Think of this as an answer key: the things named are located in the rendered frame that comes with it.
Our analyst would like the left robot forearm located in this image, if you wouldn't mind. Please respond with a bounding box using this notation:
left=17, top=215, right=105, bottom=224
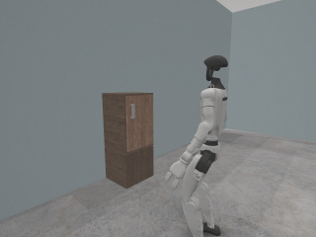
left=180, top=121, right=210, bottom=166

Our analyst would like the right robot thigh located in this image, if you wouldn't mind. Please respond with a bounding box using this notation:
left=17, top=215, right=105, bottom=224
left=196, top=171, right=209, bottom=197

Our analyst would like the cupboard door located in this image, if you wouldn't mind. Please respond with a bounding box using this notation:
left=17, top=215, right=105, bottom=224
left=125, top=95, right=153, bottom=152

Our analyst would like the robot left upper arm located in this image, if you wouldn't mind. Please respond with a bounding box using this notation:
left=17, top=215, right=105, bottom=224
left=200, top=88, right=217, bottom=134

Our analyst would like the robot thigh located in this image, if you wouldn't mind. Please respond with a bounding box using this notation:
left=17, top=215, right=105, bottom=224
left=196, top=171, right=209, bottom=197
left=182, top=151, right=212, bottom=211

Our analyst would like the robot left hand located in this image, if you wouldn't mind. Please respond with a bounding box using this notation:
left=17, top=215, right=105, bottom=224
left=164, top=160, right=187, bottom=191

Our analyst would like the left robot thigh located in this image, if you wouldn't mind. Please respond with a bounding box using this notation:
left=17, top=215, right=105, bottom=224
left=182, top=151, right=212, bottom=211

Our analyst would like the handle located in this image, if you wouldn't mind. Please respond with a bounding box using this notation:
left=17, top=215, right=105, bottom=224
left=130, top=104, right=135, bottom=119

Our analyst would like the robot right upper arm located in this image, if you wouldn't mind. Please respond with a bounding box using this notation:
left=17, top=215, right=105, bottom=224
left=224, top=107, right=228, bottom=121

